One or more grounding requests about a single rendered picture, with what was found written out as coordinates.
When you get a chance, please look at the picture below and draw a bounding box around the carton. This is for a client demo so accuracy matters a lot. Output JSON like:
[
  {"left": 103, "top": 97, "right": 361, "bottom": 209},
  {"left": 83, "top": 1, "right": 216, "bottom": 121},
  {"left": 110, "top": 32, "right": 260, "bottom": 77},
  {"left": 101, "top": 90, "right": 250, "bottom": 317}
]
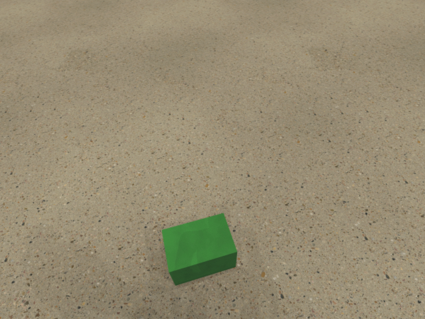
[{"left": 162, "top": 213, "right": 237, "bottom": 286}]

